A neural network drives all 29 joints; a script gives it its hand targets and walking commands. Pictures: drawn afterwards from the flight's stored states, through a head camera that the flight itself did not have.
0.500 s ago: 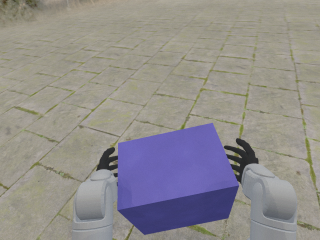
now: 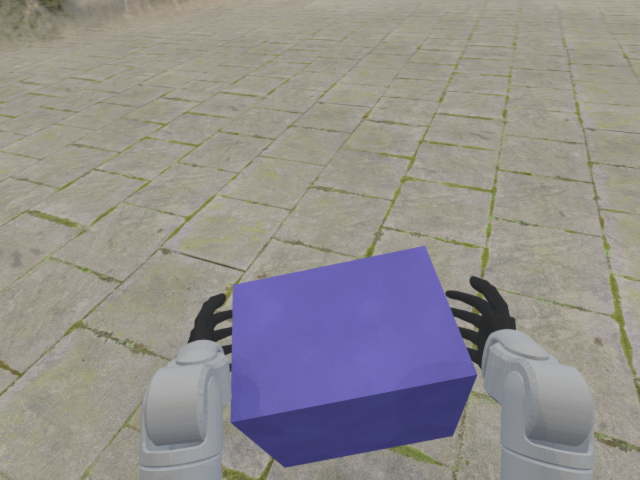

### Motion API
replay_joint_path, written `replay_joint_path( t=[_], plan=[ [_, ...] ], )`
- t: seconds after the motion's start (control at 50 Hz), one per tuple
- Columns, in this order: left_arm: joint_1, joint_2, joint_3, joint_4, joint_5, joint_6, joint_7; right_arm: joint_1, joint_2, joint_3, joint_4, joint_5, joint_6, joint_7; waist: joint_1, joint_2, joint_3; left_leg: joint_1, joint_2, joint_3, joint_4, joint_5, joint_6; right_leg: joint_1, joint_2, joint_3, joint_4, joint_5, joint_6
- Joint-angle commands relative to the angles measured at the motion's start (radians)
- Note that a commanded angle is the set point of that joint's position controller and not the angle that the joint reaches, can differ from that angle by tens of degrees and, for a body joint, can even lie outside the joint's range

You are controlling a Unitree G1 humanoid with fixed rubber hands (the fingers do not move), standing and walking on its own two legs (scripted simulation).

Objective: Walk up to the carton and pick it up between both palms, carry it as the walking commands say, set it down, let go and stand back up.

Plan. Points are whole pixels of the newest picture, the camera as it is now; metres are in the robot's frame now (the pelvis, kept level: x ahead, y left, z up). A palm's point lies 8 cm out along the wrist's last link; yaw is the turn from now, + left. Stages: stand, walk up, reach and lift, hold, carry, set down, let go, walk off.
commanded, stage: carry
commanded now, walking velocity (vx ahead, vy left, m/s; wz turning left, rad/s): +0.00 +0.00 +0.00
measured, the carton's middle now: (349, 365) +0.28 -0.01 +0.03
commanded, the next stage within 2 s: none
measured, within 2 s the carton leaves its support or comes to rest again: neither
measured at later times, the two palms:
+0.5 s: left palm (203, 363) +0.25 +0.15 +0.10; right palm (490, 346) +0.25 -0.16 +0.11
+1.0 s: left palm (200, 360) +0.25 +0.15 +0.11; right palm (493, 343) +0.25 -0.16 +0.12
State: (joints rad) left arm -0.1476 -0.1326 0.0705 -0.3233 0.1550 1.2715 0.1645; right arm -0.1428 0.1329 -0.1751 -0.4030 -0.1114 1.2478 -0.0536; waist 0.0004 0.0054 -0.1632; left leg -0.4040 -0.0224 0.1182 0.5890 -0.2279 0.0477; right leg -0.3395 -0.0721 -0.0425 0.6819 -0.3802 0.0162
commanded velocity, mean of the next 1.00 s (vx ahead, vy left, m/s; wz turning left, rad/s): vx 0.00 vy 0.00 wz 0.00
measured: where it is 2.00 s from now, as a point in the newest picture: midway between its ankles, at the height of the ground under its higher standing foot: outside the picture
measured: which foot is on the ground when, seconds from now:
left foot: down 0.00-1.00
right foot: down 0.00-1.00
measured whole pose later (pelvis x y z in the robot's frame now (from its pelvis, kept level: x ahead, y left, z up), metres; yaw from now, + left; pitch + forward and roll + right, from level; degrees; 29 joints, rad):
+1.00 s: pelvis +0.00 +0.00 +0.00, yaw +0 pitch +2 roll +1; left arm -0.15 -0.13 0.07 -0.32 0.15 1.26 0.16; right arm -0.14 0.13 -0.17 -0.41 -0.11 1.25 -0.06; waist 0.00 -0.01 -0.17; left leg -0.40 -0.02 0.12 0.57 -0.21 0.05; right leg -0.34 -0.07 -0.04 0.66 -0.36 0.02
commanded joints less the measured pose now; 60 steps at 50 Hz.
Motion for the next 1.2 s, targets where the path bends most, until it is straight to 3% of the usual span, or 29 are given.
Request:
replay_joint_path(
  t=[0.0,0.04,0.06,0.12,0.14,0.18,0.22,0.24,0.26,0.3,0.36,0.42,0.44,0.46,0.48,0.5,0.54,0.58,0.6,0.78,0.82,0.88,0.96,1.02,1.06,1.08,1.14,1.16,1.18],
  plan=[
    [-0.535,-0.919,-0.615,-0.283,-0.463,-0.057,-0.231,-0.464,0.966,0.787,-0.112,0.399,0.006,0.115,-0.002,-0.123,-0.161,0.114,0.129,-0.159,-0.098,0.099,-0.017,0.020,-0.107,0.077,-0.230,0.148,-0.017],
    [-0.537,-0.889,-0.610,-0.261,-0.458,-0.046,-0.223,-0.411,0.950,0.759,-0.035,0.388,0.019,0.112,-0.001,-0.047,-0.148,0.109,0.158,-0.190,-0.130,0.121,-0.007,0.021,-0.078,0.049,-0.200,0.139,-0.008],
    [-0.539,-0.874,-0.608,-0.262,-0.456,-0.040,-0.221,-0.370,0.938,0.746,-0.007,0.371,0.029,0.111,0.000,-0.078,-0.137,0.093,0.146,-0.174,-0.131,0.067,-0.006,0.030,-0.083,0.071,-0.213,0.135,-0.007],
    [-0.535,-0.869,-0.603,-0.225,-0.437,-0.027,-0.217,-0.402,0.915,0.730,-0.003,0.368,0.038,0.114,0.003,-0.004,-0.071,0.046,0.168,-0.204,-0.205,0.006,-0.004,0.008,-0.061,0.046,-0.189,0.080,-0.010],
    [-0.524,-0.848,-0.590,-0.218,-0.433,-0.024,-0.212,-0.383,0.920,0.731,0.027,0.368,0.046,0.110,0.004,-0.051,-0.086,0.072,0.159,-0.201,-0.187,-0.034,-0.005,-0.009,-0.061,0.062,-0.208,0.067,-0.011],
    [-0.544,-0.841,-0.593,-0.223,-0.429,-0.017,-0.207,-0.390,0.901,0.708,0.042,0.363,0.045,0.110,0.000,0.035,-0.079,0.048,0.176,-0.224,-0.238,-0.082,-0.004,0.003,-0.044,0.049,-0.187,0.074,-0.008],
    [-0.566,-0.869,-0.608,-0.243,-0.437,-0.026,-0.206,-0.414,0.929,0.727,0.013,0.376,0.038,0.114,0.003,0.036,-0.080,0.068,0.178,-0.233,-0.252,-0.100,0.001,-0.012,-0.040,0.048,-0.190,0.079,-0.008],
    [-0.563,-0.850,-0.598,-0.257,-0.444,-0.026,-0.203,-0.388,0.927,0.719,0.017,0.373,0.040,0.110,0.003,-0.020,-0.112,0.069,0.175,-0.222,-0.226,-0.109,0.000,0.019,-0.039,0.051,-0.207,0.066,-0.011],
    [-0.586,-0.881,-0.620,-0.280,-0.456,-0.033,-0.210,-0.412,0.943,0.727,-0.003,0.382,0.031,0.119,0.004,0.019,-0.131,0.075,0.165,-0.215,-0.215,-0.041,-0.001,0.032,-0.050,0.061,-0.199,0.117,-0.020],
    [-0.525,-0.873,-0.595,-0.240,-0.443,-0.037,-0.204,-0.380,0.933,0.733,-0.007,0.373,0.029,0.108,0.002,-0.081,-0.149,0.104,0.153,-0.190,-0.165,0.009,-0.006,0.037,-0.058,0.071,-0.230,0.098,-0.020],
    [-0.565,-0.887,-0.619,-0.314,-0.466,-0.055,-0.213,-0.420,0.964,0.763,-0.062,0.396,0.013,0.112,-0.001,-0.077,-0.166,0.105,0.136,-0.165,-0.129,0.055,-0.015,0.045,-0.068,0.088,-0.237,0.152,-0.025],
    [-0.508,-0.887,-0.606,-0.261,-0.451,-0.047,-0.209,-0.400,0.943,0.752,-0.057,0.387,0.014,0.109,0.005,-0.045,-0.156,0.115,0.144,-0.167,-0.137,0.054,0.000,0.050,-0.060,0.070,-0.211,0.181,-0.022],
    [-0.536,-0.896,-0.611,-0.275,-0.457,-0.054,-0.212,-0.409,0.957,0.760,-0.060,0.384,0.010,0.107,0.004,-0.107,-0.182,0.120,0.142,-0.178,-0.128,0.112,0.005,0.059,-0.062,0.076,-0.203,0.192,-0.027],
    [-0.522,-0.893,-0.615,-0.300,-0.457,-0.062,-0.214,-0.402,0.962,0.771,-0.077,0.396,0.006,0.111,0.006,-0.084,-0.193,0.148,0.136,-0.162,-0.124,0.109,-0.002,0.047,-0.065,0.083,-0.208,0.189,-0.029],
    [-0.568,-0.919,-0.649,-0.322,-0.468,-0.060,-0.212,-0.409,0.962,0.757,-0.075,0.388,0.001,0.117,0.006,0.014,-0.183,0.148,0.144,-0.176,-0.146,0.163,0.005,0.039,-0.052,0.069,-0.174,0.201,-0.031],
    [-0.566,-0.906,-0.631,-0.307,-0.465,-0.060,-0.215,-0.412,0.972,0.754,-0.055,0.392,0.002,0.116,0.007,-0.025,-0.217,0.163,0.149,-0.177,-0.117,0.191,0.007,0.066,-0.054,0.069,-0.185,0.216,-0.034],
    [-0.549,-0.905,-0.638,-0.334,-0.469,-0.067,-0.214,-0.400,0.972,0.763,-0.076,0.399,-0.005,0.117,0.011,0.003,-0.235,0.172,0.153,-0.182,-0.098,0.300,0.017,0.090,-0.056,0.057,-0.164,0.279,-0.024],
    [-0.544,-0.902,-0.628,-0.321,-0.465,-0.068,-0.215,-0.403,0.983,0.771,-0.072,0.403,-0.003,0.116,0.009,-0.067,-0.211,0.150,0.145,-0.175,-0.101,0.196,0.011,0.075,-0.051,0.071,-0.188,0.235,-0.029],
    [-0.531,-0.911,-0.638,-0.324,-0.473,-0.061,-0.217,-0.389,0.970,0.764,-0.088,0.396,-0.002,0.114,0.008,-0.029,-0.221,0.140,0.144,-0.175,-0.113,0.167,0.012,0.090,-0.056,0.075,-0.186,0.232,-0.035],
    [-0.548,-0.873,-0.631,-0.321,-0.462,-0.062,-0.210,-0.394,0.941,0.750,-0.076,0.383,0.001,0.111,0.006,-0.064,-0.206,0.130,0.131,-0.160,-0.098,0.138,0.005,0.075,-0.063,0.078,-0.197,0.227,-0.029],
    [-0.537,-0.871,-0.630,-0.299,-0.455,-0.058,-0.203,-0.349,0.946,0.736,-0.018,0.375,0.008,0.111,0.007,-0.010,-0.178,0.134,0.132,-0.161,-0.110,0.155,0.001,0.057,-0.054,0.070,-0.191,0.214,-0.022],
    [-0.540,-0.887,-0.618,-0.274,-0.451,-0.051,-0.209,-0.427,0.953,0.755,-0.069,0.389,0.006,0.111,0.006,-0.080,-0.150,0.093,0.140,-0.180,-0.135,0.088,0.010,0.067,-0.043,0.064,-0.214,0.141,-0.027],
    [-0.561,-0.849,-0.635,-0.299,-0.449,-0.049,-0.199,-0.345,0.931,0.724,0.006,0.374,0.016,0.116,0.006,0.015,-0.147,0.104,0.143,-0.183,-0.160,0.043,0.005,0.038,-0.040,0.077,-0.200,0.123,-0.033],
    [-0.562,-0.853,-0.601,-0.243,-0.433,-0.053,-0.203,-0.390,0.938,0.717,0.020,0.362,0.011,0.111,0.004,-0.081,-0.136,0.092,0.143,-0.174,-0.148,0.043,0.004,0.060,-0.046,0.078,-0.230,0.136,-0.032],
    [-0.539,-0.819,-0.572,-0.173,-0.402,-0.053,-0.204,-0.400,0.886,0.686,0.054,0.346,0.003,0.114,0.004,-0.042,-0.117,0.085,0.139,-0.181,-0.162,0.034,-0.001,0.046,-0.044,0.084,-0.231,0.119,-0.034],
    [-0.550,-0.832,-0.604,-0.263,-0.429,-0.056,-0.199,-0.370,0.922,0.718,0.021,0.363,0.009,0.113,0.001,-0.084,-0.139,0.111,0.147,-0.188,-0.145,0.072,0.003,0.051,-0.042,0.077,-0.219,0.152,-0.034],
    [-0.579,-0.846,-0.608,-0.275,-0.435,-0.059,-0.203,-0.405,0.934,0.719,0.003,0.370,0.003,0.115,0.004,-0.021,-0.116,0.092,0.136,-0.175,-0.157,0.042,0.003,0.044,-0.045,0.082,-0.223,0.134,-0.030],
    [-0.558,-0.814,-0.572,-0.212,-0.411,-0.066,-0.206,-0.413,0.905,0.701,0.042,0.351,-0.004,0.113,0.004,-0.073,-0.126,0.110,0.123,-0.164,-0.131,0.026,-0.004,0.023,-0.054,0.104,-0.251,0.123,-0.032],
    [-0.568,-0.849,-0.610,-0.253,-0.436,-0.072,-0.204,-0.369,0.925,0.706,0.028,0.348,-0.011,0.110,0.001,-0.048,-0.155,0.117,0.117,-0.156,-0.114,0.043,-0.001,0.043,-0.058,0.104,-0.238,0.156,-0.040]
  ],
)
